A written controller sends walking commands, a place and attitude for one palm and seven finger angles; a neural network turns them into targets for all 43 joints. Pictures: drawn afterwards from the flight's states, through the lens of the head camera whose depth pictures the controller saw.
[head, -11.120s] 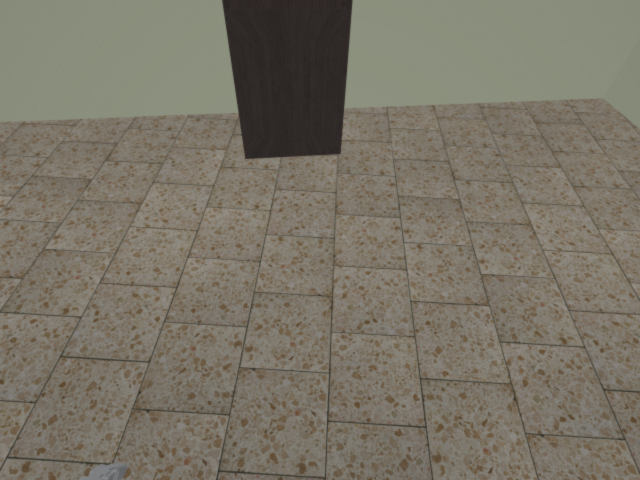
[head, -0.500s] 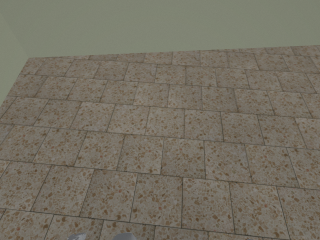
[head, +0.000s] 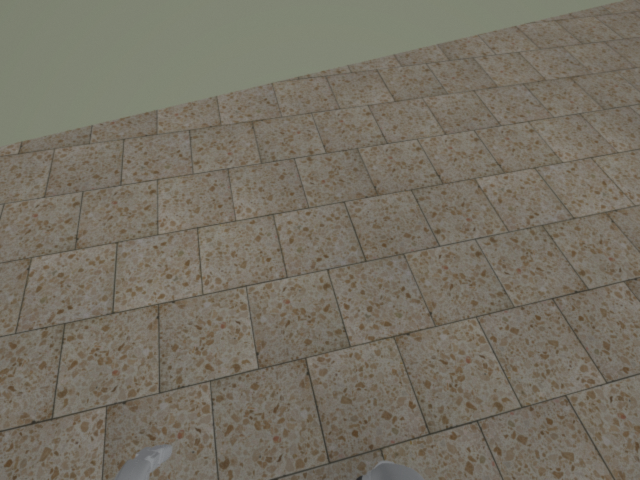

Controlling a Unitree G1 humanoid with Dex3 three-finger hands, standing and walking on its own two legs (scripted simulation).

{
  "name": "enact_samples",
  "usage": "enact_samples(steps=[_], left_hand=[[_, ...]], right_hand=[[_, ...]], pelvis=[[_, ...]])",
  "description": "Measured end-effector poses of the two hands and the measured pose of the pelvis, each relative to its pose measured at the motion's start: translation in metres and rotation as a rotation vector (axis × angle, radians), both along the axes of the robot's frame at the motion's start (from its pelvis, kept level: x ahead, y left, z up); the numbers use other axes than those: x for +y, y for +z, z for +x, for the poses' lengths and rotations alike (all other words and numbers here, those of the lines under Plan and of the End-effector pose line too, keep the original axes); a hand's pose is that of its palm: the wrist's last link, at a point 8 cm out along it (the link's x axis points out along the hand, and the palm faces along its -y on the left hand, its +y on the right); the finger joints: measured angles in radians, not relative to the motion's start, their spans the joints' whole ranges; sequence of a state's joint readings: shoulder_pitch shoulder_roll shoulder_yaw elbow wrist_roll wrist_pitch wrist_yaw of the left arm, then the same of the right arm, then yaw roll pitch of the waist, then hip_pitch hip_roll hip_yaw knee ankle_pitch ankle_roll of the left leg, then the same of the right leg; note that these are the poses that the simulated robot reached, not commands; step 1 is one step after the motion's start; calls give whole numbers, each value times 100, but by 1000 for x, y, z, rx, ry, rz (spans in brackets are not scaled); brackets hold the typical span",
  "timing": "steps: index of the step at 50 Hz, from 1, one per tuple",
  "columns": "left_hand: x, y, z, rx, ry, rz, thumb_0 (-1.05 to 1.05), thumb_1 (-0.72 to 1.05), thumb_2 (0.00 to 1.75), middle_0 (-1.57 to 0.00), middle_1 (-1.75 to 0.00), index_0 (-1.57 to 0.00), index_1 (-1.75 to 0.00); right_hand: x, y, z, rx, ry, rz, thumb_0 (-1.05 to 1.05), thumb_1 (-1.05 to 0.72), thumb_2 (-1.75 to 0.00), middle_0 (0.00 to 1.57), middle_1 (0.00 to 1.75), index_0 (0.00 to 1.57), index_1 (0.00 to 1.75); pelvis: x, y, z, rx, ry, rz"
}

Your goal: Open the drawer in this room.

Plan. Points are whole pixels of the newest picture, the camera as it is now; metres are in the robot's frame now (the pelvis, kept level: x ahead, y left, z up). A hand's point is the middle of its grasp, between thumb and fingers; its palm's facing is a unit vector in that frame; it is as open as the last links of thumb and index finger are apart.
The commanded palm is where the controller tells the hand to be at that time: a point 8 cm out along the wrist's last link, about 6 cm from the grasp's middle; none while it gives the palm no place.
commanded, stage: turn to face it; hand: left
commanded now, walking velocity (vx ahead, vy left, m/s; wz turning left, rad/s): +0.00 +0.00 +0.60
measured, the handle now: out of the picture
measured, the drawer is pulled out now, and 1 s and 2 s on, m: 0.00 0.00 0.00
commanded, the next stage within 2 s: none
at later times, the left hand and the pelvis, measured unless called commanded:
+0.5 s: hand out of the picture +0.05 +0.23 -0.19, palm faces +0.29 -0.93 -0.21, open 7.4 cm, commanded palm none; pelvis +0.03 +0.02 -0.01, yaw +16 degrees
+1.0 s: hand out of the picture +0.05 +0.20 -0.14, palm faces +0.52 -0.80 -0.29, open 7.4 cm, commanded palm none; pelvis +0.05 -0.04 +0.00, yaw +34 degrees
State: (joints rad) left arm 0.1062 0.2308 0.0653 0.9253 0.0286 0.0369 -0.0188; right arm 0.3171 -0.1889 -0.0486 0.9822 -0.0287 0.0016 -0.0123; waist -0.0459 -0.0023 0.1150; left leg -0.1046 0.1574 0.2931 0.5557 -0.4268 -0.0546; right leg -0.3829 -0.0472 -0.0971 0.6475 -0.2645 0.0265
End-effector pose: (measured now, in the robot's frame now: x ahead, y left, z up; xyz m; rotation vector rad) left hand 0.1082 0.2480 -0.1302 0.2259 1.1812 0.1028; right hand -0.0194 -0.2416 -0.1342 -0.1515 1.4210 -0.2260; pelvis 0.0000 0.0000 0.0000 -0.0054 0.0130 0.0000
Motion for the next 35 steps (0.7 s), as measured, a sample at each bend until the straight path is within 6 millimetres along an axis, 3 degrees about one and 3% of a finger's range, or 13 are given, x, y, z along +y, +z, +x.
enact_samples(steps=[4, 10, 16, 23, 28, 35], left_hand=[[-27, 7, 36, -90, -30, 10, 0, 91, 90, -20, -30, -20, -30], [-47, 17, 39, -114, 33, -17, 0, 91, 90, -20, -30, -20, -30], [-35, 6, 7, -72, 145, -41, 0, 91, 90, -20, -30, -20, -30], [13, -29, -57, 20, 324, -48, 0, 91, 90, -20, -30, -20, -30], [38, -20, -94, 101, 398, -14, 0, 91, 90, -20, -30, -20, -30], [48, 3, -111, 73, 476, 20, 0, 91, 90, -20, -30, -19, -30]], right_hand=[[-11, -14, -8, 87, -33, 32, 1, -91, -90, 20, 30, 20, 30], [-10, -8, 30, 72, 33, 63, 1, -91, -90, 19, 30, 20, 30], [-2, -1, 92, -29, 147, 55, 1, -91, -90, 19, 30, 20, 30], [21, 7, 168, -161, 320, -21, 0, -91, -90, 19, 30, 20, 30], [35, 24, 193, -199, 396, -53, 0, -91, -90, 19, 30, 20, 30], [46, 35, 215, -199, 482, -34, 0, -90, -90, 20, 30, 20, 30]], pelvis=[[-13, -4, 15, -8, 31, -1], [-20, 7, 26, -14, 98, 19], [-14, 7, 29, -9, 173, 9], [12, -11, 32, 4, 266, -24], [20, 0, 31, 18, 309, -35], [19, 14, 36, 19, 385, -38]])
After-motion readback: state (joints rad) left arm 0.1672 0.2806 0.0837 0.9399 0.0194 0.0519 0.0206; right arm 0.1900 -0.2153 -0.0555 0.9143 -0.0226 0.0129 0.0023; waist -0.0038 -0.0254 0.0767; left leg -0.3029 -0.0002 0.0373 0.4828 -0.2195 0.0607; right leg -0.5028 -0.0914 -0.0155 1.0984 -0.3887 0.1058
